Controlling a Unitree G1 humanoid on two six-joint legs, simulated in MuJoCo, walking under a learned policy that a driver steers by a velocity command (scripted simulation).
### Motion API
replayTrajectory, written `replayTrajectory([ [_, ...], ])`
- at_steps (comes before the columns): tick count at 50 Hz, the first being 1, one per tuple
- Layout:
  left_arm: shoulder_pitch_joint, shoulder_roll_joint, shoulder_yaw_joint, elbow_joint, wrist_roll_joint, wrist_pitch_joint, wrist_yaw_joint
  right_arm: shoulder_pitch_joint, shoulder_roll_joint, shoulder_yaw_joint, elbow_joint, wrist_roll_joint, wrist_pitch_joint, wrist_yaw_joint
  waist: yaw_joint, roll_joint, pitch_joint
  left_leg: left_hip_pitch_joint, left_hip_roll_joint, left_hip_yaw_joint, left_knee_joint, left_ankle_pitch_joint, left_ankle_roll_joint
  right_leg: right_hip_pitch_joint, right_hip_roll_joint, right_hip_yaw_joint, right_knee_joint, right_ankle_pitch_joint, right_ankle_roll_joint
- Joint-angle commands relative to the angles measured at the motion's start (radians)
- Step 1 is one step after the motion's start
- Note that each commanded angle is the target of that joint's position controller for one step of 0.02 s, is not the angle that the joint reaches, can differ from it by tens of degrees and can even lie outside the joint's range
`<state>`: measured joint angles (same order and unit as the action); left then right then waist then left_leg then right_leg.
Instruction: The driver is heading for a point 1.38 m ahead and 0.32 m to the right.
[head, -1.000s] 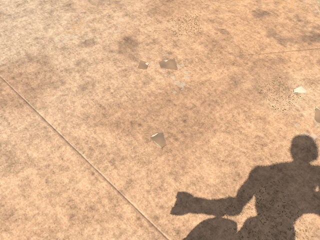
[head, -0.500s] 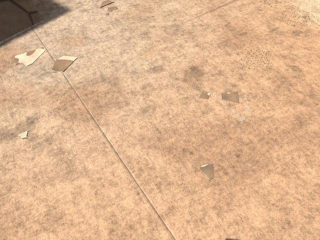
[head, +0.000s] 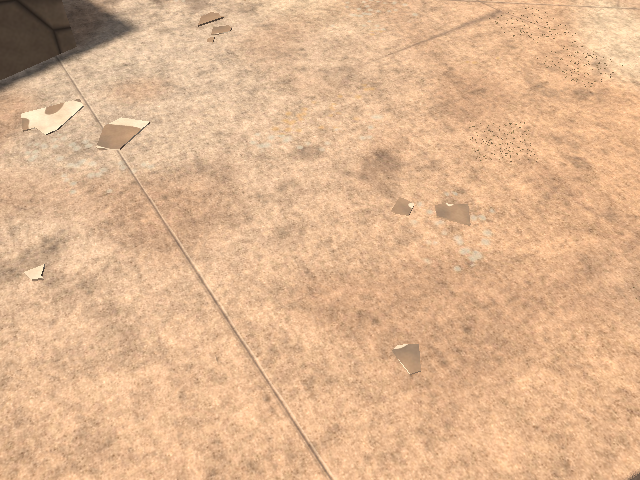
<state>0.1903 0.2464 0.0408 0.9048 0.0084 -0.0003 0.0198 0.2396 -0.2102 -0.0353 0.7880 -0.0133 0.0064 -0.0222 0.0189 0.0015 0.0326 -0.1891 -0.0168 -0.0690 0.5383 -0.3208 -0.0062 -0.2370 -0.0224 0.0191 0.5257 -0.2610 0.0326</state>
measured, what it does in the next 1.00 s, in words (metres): stands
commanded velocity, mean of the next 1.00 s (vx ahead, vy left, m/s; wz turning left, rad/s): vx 0.03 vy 0.00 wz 0.01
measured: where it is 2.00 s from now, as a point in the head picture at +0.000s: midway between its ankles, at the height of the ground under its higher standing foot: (359, 476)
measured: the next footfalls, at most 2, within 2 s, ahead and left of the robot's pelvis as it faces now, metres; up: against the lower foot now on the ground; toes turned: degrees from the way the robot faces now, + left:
left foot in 1.50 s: +0.43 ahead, +0.10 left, +0.00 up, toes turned +1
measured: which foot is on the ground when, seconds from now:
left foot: down 0.00-1.00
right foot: down 0.00-1.00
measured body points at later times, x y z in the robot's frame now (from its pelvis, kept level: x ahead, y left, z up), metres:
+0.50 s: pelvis +0.00 +0.00 +0.00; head +0.01 +0.00 +0.45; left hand +0.05 +0.26 -0.15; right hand +0.05 -0.25 -0.14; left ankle -0.02 +0.13 -0.73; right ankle +0.01 -0.14 -0.73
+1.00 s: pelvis +0.03 -0.01 -0.01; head +0.02 -0.01 +0.44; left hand +0.03 +0.24 -0.16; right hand +0.01 -0.26 -0.16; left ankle -0.02 +0.12 -0.73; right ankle +0.01 -0.13 -0.73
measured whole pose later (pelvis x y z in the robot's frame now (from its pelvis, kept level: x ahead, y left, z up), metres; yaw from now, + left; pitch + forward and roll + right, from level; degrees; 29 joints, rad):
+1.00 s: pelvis +0.03 -0.01 -0.01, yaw -1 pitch -1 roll +0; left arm 0.30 0.20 0.03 1.11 -0.02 -0.03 0.03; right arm 0.36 -0.20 -0.03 1.05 0.03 -0.03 -0.04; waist 0.00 0.00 -0.01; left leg -0.18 -0.01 -0.06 0.57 -0.40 0.02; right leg -0.28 0.00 0.01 0.67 -0.44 -0.03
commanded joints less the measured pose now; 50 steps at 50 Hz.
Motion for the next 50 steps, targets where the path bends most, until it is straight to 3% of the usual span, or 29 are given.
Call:
replayTrajectory([
  [1,-0.006,0.102,0.022,-0.02,-0.002,-0.008,0.008,0.006,-0.111,-0.028,-0.036,0.002,-0.015,-0.004,-0.001,0.007,-0.02,-0.063,0.045,-0.043,-0.115,0.166,0.018,0.057,-0.021,0.021,-0.064,0.137,-0.008],
  [20,0.022,0.082,0.02,0.123,-0.009,0.004,0.026,0.052,-0.096,-0.019,0.122,0.009,-0.019,-0.015,-0.001,0.005,0.005,-0.05,0.023,-0.008,-0.13,0.185,0.011,0.063,-0.01,0.008,-0.082,0.145,-0.013],
  [41,0.075,0.049,0.007,0.186,-0.011,0.006,0.03,0.1,-0.07,0.0,0.238,0.013,-0.018,-0.018,-0.007,0.001,0.025,-0.058,0.015,0.01,-0.139,0.166,0.009,0.054,0.0,-0.002,-0.088,0.134,-0.016],
  [42,0.094,0.038,0.004,0.196,-0.011,0.007,0.03,0.117,-0.062,0.002,0.25,0.013,-0.016,-0.019,-0.007,0.005,0.003,-0.05,0.005,0.019,-0.145,0.065,0.012,0.062,0.014,-0.017,-0.086,0.039,-0.018],
  [44,0.099,0.047,0.009,0.195,-0.022,0.009,0.034,0.118,-0.095,-0.009,0.247,0.024,-0.01,-0.025,-0.012,0.025,0.05,-0.106,-0.003,0.007,-0.146,-0.296,0.05,-0.005,0.052,-0.048,-0.038,-0.284,-0.042],
  [46,0.079,0.039,0.007,0.174,-0.024,-0.01,0.032,0.134,-0.112,-0.015,0.235,0.033,-0.022,-0.026,-0.026,0.048,0.129,-0.159,0.055,-0.079,-0.189,-0.483,0.099,-0.111,0.045,-0.031,0.0,-0.403,-0.067],
  [49,0.046,-0.014,-0.004,0.14,-0.033,-0.066,0.007,0.202,-0.169,-0.037,0.248,0.046,-0.054,-0.015,-0.051,0.193,0.137,-0.069,0.239,-0.359,-0.315,-0.537,0.208,-0.22,0.053,-0.074,0.205,-0.193,-0.067],
  [50,0.043,-0.009,-0.003,0.133,-0.037,-0.081,-0.002,0.183,-0.169,-0.038,0.238,0.047,-0.06,-0.012,-0.042,0.195,0.152,-0.107,0.277,-0.415,-0.339,-0.515,0.232,-0.203,0.031,-0.05,0.231,-0.177,-0.086],
])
